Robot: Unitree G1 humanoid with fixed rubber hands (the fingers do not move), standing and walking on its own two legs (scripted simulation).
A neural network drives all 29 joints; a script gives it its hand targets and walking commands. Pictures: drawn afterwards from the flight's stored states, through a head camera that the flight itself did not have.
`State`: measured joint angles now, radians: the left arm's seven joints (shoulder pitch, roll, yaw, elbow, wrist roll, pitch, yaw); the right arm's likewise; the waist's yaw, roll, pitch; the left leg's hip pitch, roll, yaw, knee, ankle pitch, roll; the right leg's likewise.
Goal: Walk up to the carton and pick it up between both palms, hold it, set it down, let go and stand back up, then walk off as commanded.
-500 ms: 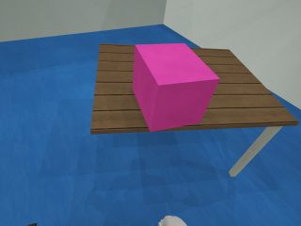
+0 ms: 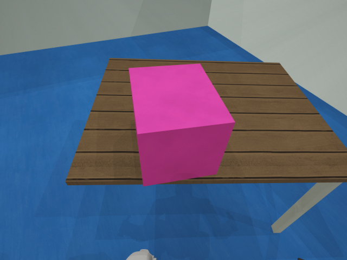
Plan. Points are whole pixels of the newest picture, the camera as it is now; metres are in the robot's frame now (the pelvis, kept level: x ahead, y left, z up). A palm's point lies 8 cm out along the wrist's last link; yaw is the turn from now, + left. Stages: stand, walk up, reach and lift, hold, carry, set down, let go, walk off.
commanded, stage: walk up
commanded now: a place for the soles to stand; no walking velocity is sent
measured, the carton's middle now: (173, 121) +0.55 +0.05 +0.00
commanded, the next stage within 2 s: none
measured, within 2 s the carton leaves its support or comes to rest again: neither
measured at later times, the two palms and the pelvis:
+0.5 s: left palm out of the picture +0.14 +0.25 -0.08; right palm out of the picture +0.14 -0.39 -0.09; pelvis +0.04 -0.07 -0.01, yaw +4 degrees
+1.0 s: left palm (64, 256) +0.16 +0.27 -0.09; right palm out of the picture +0.18 -0.37 -0.08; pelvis +0.06 -0.05 +0.01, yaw +6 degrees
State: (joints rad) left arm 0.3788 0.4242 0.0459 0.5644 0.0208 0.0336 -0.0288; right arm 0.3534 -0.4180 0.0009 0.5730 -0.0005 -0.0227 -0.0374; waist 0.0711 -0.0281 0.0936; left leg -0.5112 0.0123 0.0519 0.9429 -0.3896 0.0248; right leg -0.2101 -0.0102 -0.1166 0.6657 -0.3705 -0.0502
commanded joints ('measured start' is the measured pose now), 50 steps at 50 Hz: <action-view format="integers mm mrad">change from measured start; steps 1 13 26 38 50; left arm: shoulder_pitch -107 -8 -176 -238 -211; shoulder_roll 183 197 287 252 227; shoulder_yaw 48 57 38 22 24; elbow -105 -18 33 103 226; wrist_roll -11 -20 -40 -61 -53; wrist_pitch -27 19 -47 -49 -47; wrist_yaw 6 11 35 36 43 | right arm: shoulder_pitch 61 -95 -140 -171 -302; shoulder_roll -180 -267 -232 -250 -210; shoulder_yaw -75 -84 -94 -92 -73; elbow -38 -39 116 255 310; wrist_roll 0 -12 7 7 26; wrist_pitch -24 -14 30 18 27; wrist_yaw -17 -33 59 61 62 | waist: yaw -63 -91 -88 -83 -64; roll -84 221 -121 -14 118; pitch -49 -121 -14 -86 -119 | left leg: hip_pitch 271 195 189 296 208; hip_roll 6 275 64 93 129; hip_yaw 10 -417 -165 -178 -247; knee -299 -570 -342 -425 -556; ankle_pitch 303 -78 78 404 210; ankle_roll -4 168 11 12 40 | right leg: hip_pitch -132 -156 -179 -91 51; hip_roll -188 -56 -173 -152 -106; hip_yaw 145 175 298 160 131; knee -87 281 -252 -197 -231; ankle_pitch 406 -194 -132 99 84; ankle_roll -109 26 3 9 30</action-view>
